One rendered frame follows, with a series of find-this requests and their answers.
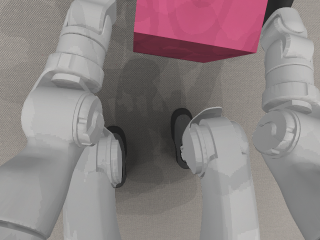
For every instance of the robot right upper arm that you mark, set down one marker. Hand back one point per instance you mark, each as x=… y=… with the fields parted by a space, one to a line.
x=289 y=142

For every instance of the right robot forearm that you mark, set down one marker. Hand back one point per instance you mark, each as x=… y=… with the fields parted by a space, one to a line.
x=288 y=61

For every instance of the robot left upper arm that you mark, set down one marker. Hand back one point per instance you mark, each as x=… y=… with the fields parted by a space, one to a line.
x=59 y=123

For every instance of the right robot hand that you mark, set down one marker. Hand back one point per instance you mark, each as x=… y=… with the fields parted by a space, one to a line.
x=273 y=5

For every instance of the robot right foot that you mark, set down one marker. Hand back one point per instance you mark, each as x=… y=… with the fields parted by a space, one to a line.
x=180 y=119

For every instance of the carton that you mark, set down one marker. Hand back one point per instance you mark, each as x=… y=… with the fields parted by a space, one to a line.
x=198 y=30

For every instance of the right robot thigh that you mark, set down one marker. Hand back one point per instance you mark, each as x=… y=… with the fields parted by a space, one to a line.
x=229 y=208

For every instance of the left robot forearm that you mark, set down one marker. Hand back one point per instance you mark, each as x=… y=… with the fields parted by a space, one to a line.
x=83 y=45

